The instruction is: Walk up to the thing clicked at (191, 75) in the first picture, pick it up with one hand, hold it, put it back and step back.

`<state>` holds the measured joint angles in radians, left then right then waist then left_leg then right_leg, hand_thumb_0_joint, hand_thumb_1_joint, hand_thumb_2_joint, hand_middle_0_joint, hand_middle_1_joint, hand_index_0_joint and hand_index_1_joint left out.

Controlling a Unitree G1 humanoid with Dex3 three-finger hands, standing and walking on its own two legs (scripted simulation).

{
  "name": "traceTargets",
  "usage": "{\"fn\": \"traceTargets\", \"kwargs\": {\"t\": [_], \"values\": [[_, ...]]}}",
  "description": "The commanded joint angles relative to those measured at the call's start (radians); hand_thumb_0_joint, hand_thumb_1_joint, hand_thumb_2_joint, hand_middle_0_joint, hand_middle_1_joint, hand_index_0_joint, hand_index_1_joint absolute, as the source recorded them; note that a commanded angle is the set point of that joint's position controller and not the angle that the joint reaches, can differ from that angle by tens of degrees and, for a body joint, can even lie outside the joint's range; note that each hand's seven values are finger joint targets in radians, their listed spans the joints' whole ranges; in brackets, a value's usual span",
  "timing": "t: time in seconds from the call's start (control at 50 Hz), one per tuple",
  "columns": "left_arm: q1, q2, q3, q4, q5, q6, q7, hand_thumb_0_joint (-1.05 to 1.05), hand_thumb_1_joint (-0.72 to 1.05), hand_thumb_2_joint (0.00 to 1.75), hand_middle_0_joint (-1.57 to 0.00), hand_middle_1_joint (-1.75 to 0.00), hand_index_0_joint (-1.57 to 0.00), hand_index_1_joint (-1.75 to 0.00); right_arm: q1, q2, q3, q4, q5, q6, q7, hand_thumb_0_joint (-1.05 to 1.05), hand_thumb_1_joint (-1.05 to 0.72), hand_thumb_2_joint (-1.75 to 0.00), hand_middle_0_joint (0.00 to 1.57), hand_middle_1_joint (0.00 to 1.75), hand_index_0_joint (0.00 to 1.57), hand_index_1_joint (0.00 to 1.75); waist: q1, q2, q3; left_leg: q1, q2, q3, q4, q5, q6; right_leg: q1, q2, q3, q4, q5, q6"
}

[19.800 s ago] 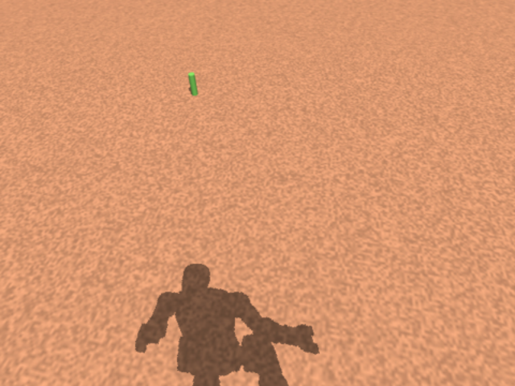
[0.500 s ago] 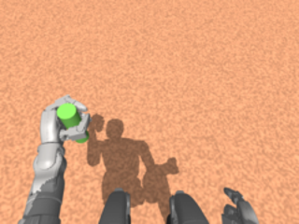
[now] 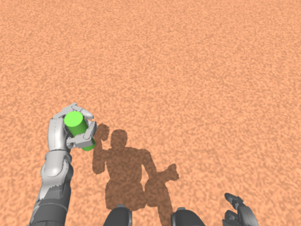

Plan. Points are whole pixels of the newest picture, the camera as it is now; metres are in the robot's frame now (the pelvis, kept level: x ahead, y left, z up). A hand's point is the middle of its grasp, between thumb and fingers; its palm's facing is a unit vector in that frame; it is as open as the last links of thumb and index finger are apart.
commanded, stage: lift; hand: left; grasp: from the side
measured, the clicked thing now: (81, 133) +0.35 +0.19 +0.02
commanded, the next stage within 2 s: hold in 0.28 s
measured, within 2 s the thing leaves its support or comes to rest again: neither
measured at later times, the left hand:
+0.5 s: hand (85, 121) +0.35 +0.17 +0.06, palm faces +0.10 -0.99 -0.02, open 5.3 cm
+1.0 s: hand (82, 124) +0.34 +0.17 +0.08, palm faces +0.11 -0.99 -0.02, open 5.3 cm
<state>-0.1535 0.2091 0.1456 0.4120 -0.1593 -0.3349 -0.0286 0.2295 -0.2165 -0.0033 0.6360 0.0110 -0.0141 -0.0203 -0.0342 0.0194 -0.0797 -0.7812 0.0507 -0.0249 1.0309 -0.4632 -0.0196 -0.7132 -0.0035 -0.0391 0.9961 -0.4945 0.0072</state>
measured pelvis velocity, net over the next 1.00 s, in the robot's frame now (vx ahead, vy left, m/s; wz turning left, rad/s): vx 0.00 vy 0.00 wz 0.00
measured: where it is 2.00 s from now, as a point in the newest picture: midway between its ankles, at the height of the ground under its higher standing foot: outside the picture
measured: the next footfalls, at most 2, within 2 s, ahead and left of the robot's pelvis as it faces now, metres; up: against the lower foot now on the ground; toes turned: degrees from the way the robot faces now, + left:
none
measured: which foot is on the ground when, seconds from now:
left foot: down 0.00-1.00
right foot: down 0.00-1.00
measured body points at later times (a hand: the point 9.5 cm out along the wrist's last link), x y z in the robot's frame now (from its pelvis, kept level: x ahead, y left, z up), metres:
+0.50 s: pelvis +0.01 +0.00 +0.02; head +0.07 +0.00 +0.46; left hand +0.34 +0.22 +0.07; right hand +0.14 -0.25 -0.09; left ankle +0.02 +0.13 -0.67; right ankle +0.00 -0.13 -0.67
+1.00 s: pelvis +0.00 +0.00 +0.03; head +0.04 +0.00 +0.48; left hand +0.32 +0.22 +0.09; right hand +0.14 -0.24 -0.08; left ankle +0.02 +0.13 -0.67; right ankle +0.00 -0.13 -0.67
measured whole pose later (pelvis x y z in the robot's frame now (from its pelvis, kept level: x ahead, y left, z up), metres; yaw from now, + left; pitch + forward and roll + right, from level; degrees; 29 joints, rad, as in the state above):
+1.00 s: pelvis +0.00 +0.00 +0.03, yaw +0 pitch +6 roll -1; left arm -0.13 0.18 0.13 0.42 -0.15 -0.33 -0.02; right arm 0.23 -0.22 -0.01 0.64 0.01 0.01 -0.01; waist -0.02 0.02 -0.04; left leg -0.56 0.04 -0.01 0.86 -0.40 -0.02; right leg -0.50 -0.01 -0.03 0.82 -0.43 0.01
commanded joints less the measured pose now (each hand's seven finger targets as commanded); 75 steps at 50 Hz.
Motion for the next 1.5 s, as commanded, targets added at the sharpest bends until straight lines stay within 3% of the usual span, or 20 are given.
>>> {"fn": "traceTargets", "kwargs": {"t": [0.0,0.04,0.08,0.12,0.16,0.18,0.28,0.3,0.4,0.5,0.64,0.68,0.78,0.98,1.2,1.26,1.3,1.4,1.42,1.48], "values": [[-0.224,0.103,0.046,-0.184,-0.013,-0.082,-0.004,0.0,0.51,1.23,-1.25,-1.32,-1.26,-1.32,0.002,-0.135,-0.045,-0.115,-0.003,-0.034,-0.009,0.0,-0.9,-0.9,0.2,0.3,0.2,0.3,-0.005,-0.003,-0.292,0.242,-0.029,0.004,-0.159,0.271,0.026,0.14,0.021,0.001,-0.16,0.335,-0.013],[-0.288,0.157,0.079,-0.275,-0.012,-0.092,0.005,0.0,0.53,1.23,-1.26,-1.32,-1.27,-1.32,0.008,-0.14,-0.05,-0.108,-0.003,-0.032,-0.01,0.0,-0.89,-0.9,0.2,0.3,0.2,0.3,0.004,0.031,-0.318,0.263,-0.033,0.014,-0.164,0.277,0.025,0.167,0.016,0.012,-0.171,0.35,-0.011],[-0.223,0.098,0.043,-0.211,-0.02,-0.089,-0.007,0.0,0.54,1.24,-1.26,-1.33,-1.27,-1.32,0.005,-0.136,-0.045,-0.116,-0.003,-0.03,-0.005,0.0,-0.89,-0.9,0.2,0.3,0.2,0.3,-0.006,-0.016,-0.314,0.257,-0.032,0.012,-0.168,0.298,0.029,0.189,0.02,0.008,-0.174,0.374,-0.008],[-0.249,0.131,0.069,-0.221,-0.013,-0.092,-0.002,0.0,0.57,1.25,-1.26,-1.32,-1.27,-1.32,0.004,-0.141,-0.051,-0.112,-0.004,-0.028,-0.008,0.0,-0.89,-0.89,0.2,0.3,0.2,0.3,-0.002,0.001,-0.302,0.266,-0.035,0.019,-0.169,0.304,0.03,0.188,0.018,0.013,-0.183,0.386,-0.007],[-0.242,0.11,0.047,-0.203,-0.01,-0.093,-0.009,0.0,0.58,1.25,-1.28,-1.34,-1.29,-1.34,0.0,-0.141,-0.051,-0.114,-0.005,-0.025,-0.002,0.0,-0.89,-0.9,0.2,0.3,0.2,0.3,-0.005,0.017,-0.281,0.279,-0.034,0.011,-0.186,0.311,0.024,0.182,0.022,0.004,-0.18,0.374,-0.013],[-0.285,0.141,0.06,-0.27,-0.009,-0.104,-0.007,0.0,0.58,1.26,-1.28,-1.34,-1.29,-1.34,0.006,-0.14,-0.052,-0.108,-0.006,-0.024,-0.002,0.0,-0.89,-0.9,0.2,0.3,0.2,0.3,0.001,0.028,-0.321,0.301,-0.033,0.014,-0.181,0.327,0.025,0.197,0.021,0.007,-0.183,0.39,-0.011],[-0.222,0.096,0.049,-0.178,-0.028,-0.091,-0.019,0.0,0.53,1.26,-1.3,-1.36,-1.3,-1.36,0.002,-0.142,-0.049,-0.113,-0.001,-0.02,-0.003,0.0,-0.9,-0.9,0.2,0.3,0.2,0.3,-0.01,-0.024,-0.291,0.302,-0.034,0.019,-0.186,0.358,0.033,0.234,0.019,0.013,-0.203,0.441,-0.003],[-0.271,0.136,0.072,-0.243,-0.024,-0.1,-0.017,0.0,0.55,1.26,-1.28,-1.35,-1.29,-1.35,0.002,-0.147,-0.055,-0.113,-0.001,-0.021,-0.003,0.0,-0.89,-0.9,0.2,0.3,0.2,0.3,0.006,0.011,-0.308,0.319,-0.033,0.022,-0.19,0.363,0.031,0.23,0.018,0.015,-0.204,0.439,-0.006],[-0.201,0.086,0.041,-0.173,-0.019,-0.09,-0.017,0.0,0.61,1.21,-1.33,-1.35,-1.34,-1.35,0.002,-0.14,-0.05,-0.112,-0.003,-0.014,-0.001,0.0,-0.91,-0.9,0.2,0.3,0.2,0.3,-0.005,-0.027,-0.271,0.326,-0.033,0.022,-0.208,0.363,0.031,0.242,0.021,0.008,-0.222,0.436,-0.004],[-0.24,0.108,0.054,-0.216,-0.015,-0.096,-0.011,0.0,0.61,1.22,-1.34,-1.36,-1.34,-1.36,0.003,-0.143,-0.056,-0.116,-0.004,-0.007,0.005,0.0,-0.91,-0.9,0.2,0.3,0.2,0.3,0.004,0.007,-0.289,0.358,-0.031,0.02,-0.22,0.408,0.027,0.264,0.023,0.004,-0.224,0.457,-0.008],[-0.261,0.111,0.05,-0.267,-0.014,-0.101,0.0,0.0,0.6,1.23,-1.35,-1.38,-1.36,-1.38,-0.009,-0.14,-0.054,-0.122,-0.002,-0.007,0.004,0.0,-0.92,-0.9,0.2,0.3,0.2,0.3,0.012,0.009,-0.28,0.384,-0.03,0.022,-0.247,0.38,0.025,0.277,0.022,0.006,-0.247,0.432,-0.007],[-0.223,0.077,0.025,-0.19,-0.01,-0.086,-0.004,0.0,0.57,1.23,-1.34,-1.38,-1.35,-1.37,-0.013,-0.139,-0.053,-0.125,-0.003,-0.008,0.004,0.0,-0.91,-0.9,0.2,0.3,0.2,0.3,-0.001,-0.013,-0.243,0.365,-0.031,0.024,-0.253,0.359,0.027,0.274,0.022,0.005,-0.256,0.418,-0.005],[-0.25,0.114,0.046,-0.227,-0.002,-0.083,0.001,0.0,0.61,1.21,-1.33,-1.36,-1.34,-1.36,-0.026,-0.142,-0.056,-0.128,-0.002,-0.007,0.001,0.0,-0.9,-0.9,0.2,0.3,0.2,0.3,0.009,-0.001,-0.245,0.375,-0.033,0.026,-0.273,0.327,0.024,0.284,0.021,0.004,-0.274,0.386,-0.006],[-0.271,0.098,0.024,-0.229,-0.003,-0.077,0.002,0.0,0.67,1.24,-1.34,-1.38,-1.35,-1.37,-0.042,-0.134,-0.044,-0.128,0.001,-0.021,-0.003,0.0,-0.9,-0.9,0.2,0.3,0.2,0.3,0.006,0.009,-0.195,0.372,-0.034,0.025,-0.316,0.246,0.018,0.281,0.022,0.0,-0.298,0.308,-0.011],[-0.274,0.084,0.022,-0.262,-0.009,-0.069,0.013,0.0,0.65,1.25,-1.33,-1.38,-1.34,-1.37,-0.045,-0.127,-0.041,-0.123,0.001,-0.03,-0.007,0.0,-0.9,-0.9,0.2,0.3,0.2,0.3,0.008,-0.012,-0.216,0.395,-0.037,0.03,-0.325,0.266,0.021,0.315,0.018,0.003,-0.319,0.335,-0.006],[-0.251,0.066,0.018,-0.19,-0.007,-0.064,0.012,0.0,0.65,1.26,-1.33,-1.37,-1.33,-1.37,-0.051,-0.126,-0.04,-0.119,0.0,-0.035,-0.005,0.0,-0.9,-0.9,0.2,0.3,0.2,0.3,0.004,-0.027,-0.169,0.373,-0.036,0.029,-0.327,0.245,0.023,0.286,0.018,0.002,-0.32,0.314,-0.006],[-0.244,0.109,0.056,-0.186,0.0,-0.074,0.016,0.0,0.66,1.26,-1.33,-1.37,-1.33,-1.37,-0.053,-0.135,-0.048,-0.114,0.0,-0.037,-0.006,0.0,-0.89,-0.9,0.2,0.3,0.2,0.3,0.011,-0.013,-0.186,0.38,-0.037,0.031,-0.327,0.241,0.023,0.291,0.016,0.004,-0.322,0.308,-0.007],[-0.274,0.109,0.036,-0.287,-0.002,-0.088,0.01,0.0,0.66,1.24,-1.32,-1.36,-1.33,-1.36,-0.046,-0.129,-0.045,-0.113,-0.002,-0.04,-0.009,0.0,-0.9,-0.9,0.2,0.3,0.2,0.3,0.015,0.013,-0.248,0.419,-0.04,0.035,-0.325,0.274,0.02,0.322,0.016,0.009,-0.321,0.342,-0.008],[-0.242,0.065,0.004,-0.225,-0.005,-0.084,0.006,0.0,0.66,1.24,-1.31,-1.36,-1.32,-1.35,-0.052,-0.126,-0.04,-0.117,-0.001,-0.041,-0.009,0.0,-0.9,-0.9,0.2,0.3,0.2,0.3,0.001,-0.012,-0.208,0.407,-0.039,0.032,-0.327,0.259,0.021,0.306,0.019,0.006,-0.323,0.329,-0.006],[-0.246,0.08,0.026,-0.198,-0.006,-0.078,0.009,0.0,0.63,1.25,-1.31,-1.36,-1.32,-1.36,-0.048,-0.13,-0.045,-0.107,-0.002,-0.045,-0.009,0.0,-0.9,-0.9,0.2,0.3,0.2,0.3,-0.002,-0.033,-0.208,0.387,-0.036,0.031,-0.317,0.265,0.027,0.302,0.016,0.008,-0.325,0.34,-0.002]]}}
